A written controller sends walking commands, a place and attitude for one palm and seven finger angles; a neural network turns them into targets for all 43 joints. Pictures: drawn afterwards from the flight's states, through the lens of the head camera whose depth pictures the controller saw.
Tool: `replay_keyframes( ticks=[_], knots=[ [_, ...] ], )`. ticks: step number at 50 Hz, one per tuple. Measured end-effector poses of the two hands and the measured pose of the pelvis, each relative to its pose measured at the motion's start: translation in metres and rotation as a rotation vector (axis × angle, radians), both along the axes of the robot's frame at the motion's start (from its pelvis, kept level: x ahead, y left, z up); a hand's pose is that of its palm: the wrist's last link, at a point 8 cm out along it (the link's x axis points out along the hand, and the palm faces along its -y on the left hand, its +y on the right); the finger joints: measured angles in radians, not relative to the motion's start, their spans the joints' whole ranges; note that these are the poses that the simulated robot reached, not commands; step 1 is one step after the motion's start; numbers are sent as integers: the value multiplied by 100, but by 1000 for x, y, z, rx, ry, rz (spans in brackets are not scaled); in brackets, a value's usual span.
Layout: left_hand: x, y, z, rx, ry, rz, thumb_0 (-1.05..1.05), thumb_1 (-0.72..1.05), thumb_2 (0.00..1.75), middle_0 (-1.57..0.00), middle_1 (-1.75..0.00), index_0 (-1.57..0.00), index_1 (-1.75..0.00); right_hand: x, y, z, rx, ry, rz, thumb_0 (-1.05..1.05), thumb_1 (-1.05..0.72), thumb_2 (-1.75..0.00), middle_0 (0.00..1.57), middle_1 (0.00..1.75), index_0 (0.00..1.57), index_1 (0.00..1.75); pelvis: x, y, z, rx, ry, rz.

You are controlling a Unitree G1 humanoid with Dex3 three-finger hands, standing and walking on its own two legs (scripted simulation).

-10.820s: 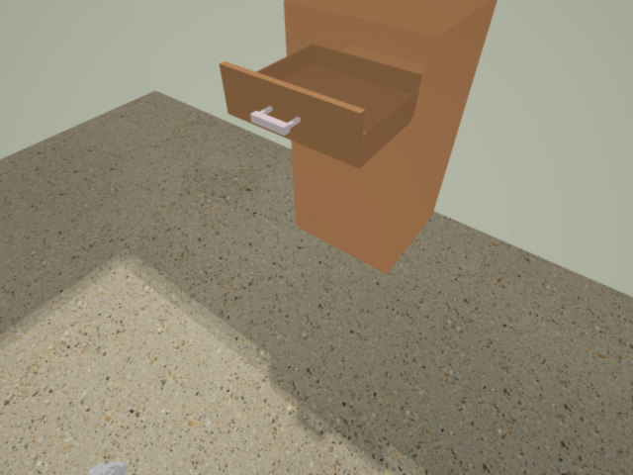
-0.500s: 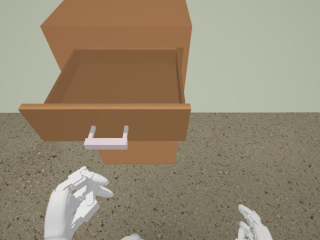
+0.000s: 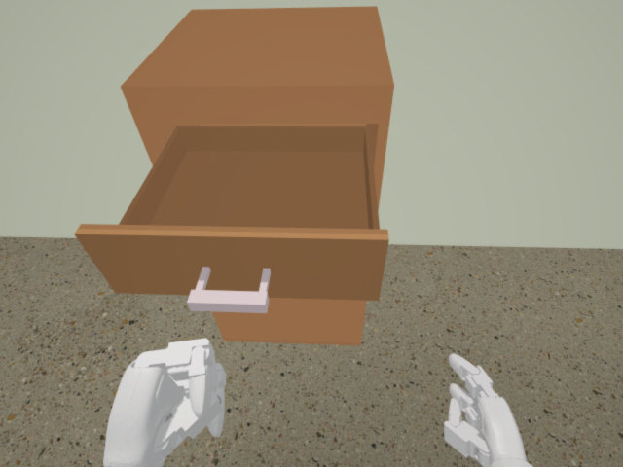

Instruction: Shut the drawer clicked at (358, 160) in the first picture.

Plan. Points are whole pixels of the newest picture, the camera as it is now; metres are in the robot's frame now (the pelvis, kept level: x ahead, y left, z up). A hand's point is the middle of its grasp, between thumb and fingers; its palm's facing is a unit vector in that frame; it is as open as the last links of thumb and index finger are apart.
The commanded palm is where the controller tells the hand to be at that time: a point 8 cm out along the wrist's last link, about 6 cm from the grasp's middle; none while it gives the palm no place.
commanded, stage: raise the hand and make a fist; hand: left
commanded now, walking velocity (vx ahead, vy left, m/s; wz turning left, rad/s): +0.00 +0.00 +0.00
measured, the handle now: (232, 288) +0.34 +0.15 +0.05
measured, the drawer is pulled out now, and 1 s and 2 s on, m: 0.29 0.29 0.29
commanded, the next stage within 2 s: bring the fist close to the handle in 0.52 s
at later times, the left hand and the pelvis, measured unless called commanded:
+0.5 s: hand (213, 393) +0.17 +0.11 +0.13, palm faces +0.03 -1.00 -0.04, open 3.3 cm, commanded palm +0.12 +0.15 +0.14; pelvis +0.00 -0.01 +0.01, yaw +0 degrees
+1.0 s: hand (231, 388) +0.18 +0.10 +0.11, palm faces +0.00 -1.00 -0.01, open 3.3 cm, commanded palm +0.16 +0.15 +0.10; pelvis -0.01 -0.01 +0.00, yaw +0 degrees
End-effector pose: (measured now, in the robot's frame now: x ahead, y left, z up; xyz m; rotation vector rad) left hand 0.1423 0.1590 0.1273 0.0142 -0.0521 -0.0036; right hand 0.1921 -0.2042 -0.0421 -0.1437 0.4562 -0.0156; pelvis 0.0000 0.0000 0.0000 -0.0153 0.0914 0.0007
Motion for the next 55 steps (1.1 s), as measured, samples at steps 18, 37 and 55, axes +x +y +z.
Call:
replay_keyframes(
  ticks=[18,37,55],
  knots=[
    [3,-7,6,9,43,-11,1,90,90,-140,-160,-140,-160,-19,-22,-1,-26,45,-42,1,-90,-90,20,30,21,30,1,-6,8,8,-29,-3],
    [-3,-9,1,10,65,9,1,90,90,-140,-160,-140,-160,-11,-25,1,-13,23,-30,1,-90,-90,20,30,20,30,3,-12,9,14,-29,-3],
    [33,-13,-38,2,84,-30,2,90,90,-140,-160,-140,-160,-33,-33,-18,-49,110,-48,1,-90,-90,20,30,21,30,-5,-11,-1,11,23,-7]
  ],
)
